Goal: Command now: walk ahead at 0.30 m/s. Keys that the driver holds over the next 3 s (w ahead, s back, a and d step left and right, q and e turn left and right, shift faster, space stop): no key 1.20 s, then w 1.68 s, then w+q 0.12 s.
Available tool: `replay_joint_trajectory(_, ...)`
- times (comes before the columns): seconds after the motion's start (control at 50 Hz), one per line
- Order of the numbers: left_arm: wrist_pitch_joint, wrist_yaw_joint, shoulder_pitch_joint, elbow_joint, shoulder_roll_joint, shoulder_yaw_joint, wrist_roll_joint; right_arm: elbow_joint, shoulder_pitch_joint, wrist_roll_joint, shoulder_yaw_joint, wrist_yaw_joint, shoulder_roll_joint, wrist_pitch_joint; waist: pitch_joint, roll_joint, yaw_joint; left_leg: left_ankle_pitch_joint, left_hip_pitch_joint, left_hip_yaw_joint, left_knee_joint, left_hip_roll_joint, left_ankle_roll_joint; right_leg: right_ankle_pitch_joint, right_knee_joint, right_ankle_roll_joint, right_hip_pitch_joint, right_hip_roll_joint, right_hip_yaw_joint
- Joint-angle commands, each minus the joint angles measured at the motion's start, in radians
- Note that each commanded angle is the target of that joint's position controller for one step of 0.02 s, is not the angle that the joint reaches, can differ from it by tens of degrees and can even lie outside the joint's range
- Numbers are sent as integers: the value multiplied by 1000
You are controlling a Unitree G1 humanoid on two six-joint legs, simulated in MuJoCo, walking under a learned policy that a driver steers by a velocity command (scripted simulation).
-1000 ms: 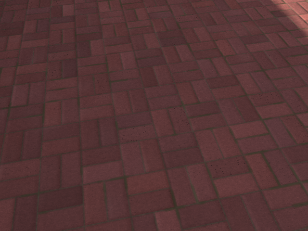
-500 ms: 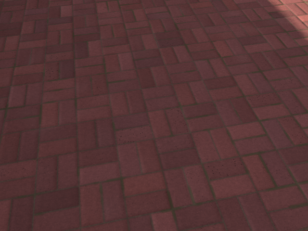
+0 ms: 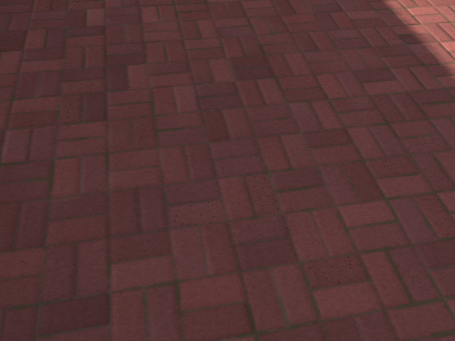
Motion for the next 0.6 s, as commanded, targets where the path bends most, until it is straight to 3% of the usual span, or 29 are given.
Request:
replay_joint_trajectory(0.02,-35,-15,-126,-116,68,8,30,62,294,3,-33,-8,-140,10,159,148,-65,-115,292,-622,-374,399,136,-48,453,-32,-572,-16,-40)
replay_joint_trajectory(0.04,-38,-20,-109,-101,25,-2,24,27,202,2,-23,-6,-108,2,176,79,-28,99,218,-506,-354,362,129,33,468,-24,-534,-46,-28)
replay_joint_trajectory(0.06,-40,-22,-94,-90,7,-5,16,8,151,1,-15,-7,-91,-5,155,61,0,301,193,-393,-346,320,113,85,451,-10,-486,-65,-35)
replay_joint_trajectory(0.1,-27,-22,-82,-82,17,0,18,12,145,1,4,-14,-54,-17,97,90,18,677,199,-228,-306,253,94,128,424,16,-422,-57,-77)
replay_joint_trajectory(0.14,-13,-19,-98,-89,21,3,6,35,187,1,18,-22,-44,-20,63,128,24,934,231,-143,-255,219,69,168,369,28,-409,-31,-105)
replay_joint_trajectory(0.24,2,-2,-234,-125,-3,-18,-9,53,203,-1,40,-45,-45,-3,66,177,-1,1032,196,-70,-202,180,41,249,83,26,-310,19,-160)
replay_joint_trajectory(0.28,2,3,-226,-116,7,-19,-10,63,217,0,42,-48,-45,3,53,187,-5,1028,200,-85,-163,196,49,268,27,9,-251,27,-162)
replay_joint_trajectory(0.32,-5,9,-184,-98,18,-16,-8,64,195,6,42,-47,-50,5,49,171,18,1020,190,-106,-100,213,55,287,-48,-17,-171,31,-155)
replay_joint_trajectory(0.34,-13,13,-135,-80,18,-15,-5,63,172,11,39,-45,-58,6,41,141,55,988,172,-100,-38,204,42,382,-148,-29,-89,24,-146)
replay_joint_trajectory(0.36,-26,16,-63,-61,50,-7,1,62,177,11,37,-40,-63,2,2,100,81,835,117,-97,46,180,16,614,-200,-43,46,-39,-76)
replay_joint_trajectory(0.38,-35,16,23,-44,116,7,14,48,220,16,37,-40,-51,1,-86,10,70,410,14,-65,191,118,-6,1074,-138,-91,220,-201,77)
replay_joint_trajectory(0.4,-28,19,28,-40,88,-3,4,84,326,52,44,-39,27,29,-193,-139,49,-221,-18,-42,389,4,-27,1283,-161,-280,246,-387,255)
replay_joint_trajectory(0.42,-25,13,-21,-51,46,-18,-15,81,266,27,34,-44,-2,52,-143,-87,39,-400,-33,-97,453,7,-28,1061,-234,-302,126,-391,295)
replay_joint_trajectory(0.44,-21,15,-99,-65,43,-20,-14,67,202,-1,30,-41,0,61,-31,-55,21,-394,-57,-117,466,17,-35,851,-290,-277,7,-349,255)
replay_joint_trajectory(0.46,-15,20,-155,-77,33,-26,-4,63,162,-10,31,-36,14,68,16,-19,0,-342,-48,-127,420,31,-40,696,-338,-238,-72,-308,213)
replay_joint_trajectory(0.5,-5,33,-200,-81,18,-36,4,67,160,-4,36,-34,39,82,54,-42,-45,-265,16,-115,248,49,-57,540,-387,-158,-160,-228,117)
replay_joint_trajectory(0.54,-3,31,-176,-74,32,-33,7,91,186,7,37,-41,39,92,16,-37,-40,-201,58,-81,125,27,-66,474,-378,-127,-123,-201,94)
replay_joint_trajectory(0.58,3,27,-187,-74,52,-27,-11,110,207,8,39,-45,45,98,2,-15,-58,-23,144,-62,-20,29,-62,271,-379,-91,-168,-181,79)
replay_joint_trajectory(0.6,8,23,-186,-73,58,-23,-17,108,189,2,40,-43,40,98,29,-4,-53,63,171,-74,-89,39,-58,125,-393,-58,-213,-163,76)
Next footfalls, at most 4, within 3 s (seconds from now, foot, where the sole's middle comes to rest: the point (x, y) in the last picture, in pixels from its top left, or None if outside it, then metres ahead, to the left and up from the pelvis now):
0.36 right None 0.24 -0.06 -0.77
0.62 left None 0.17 0.13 -0.77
1.56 right None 0.38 -0.09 -0.77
2.08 left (205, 280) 0.72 0.07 -0.77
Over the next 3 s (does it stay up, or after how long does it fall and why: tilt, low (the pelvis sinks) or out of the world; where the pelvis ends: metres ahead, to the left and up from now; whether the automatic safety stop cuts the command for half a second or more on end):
stays up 1.05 -0.04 0.02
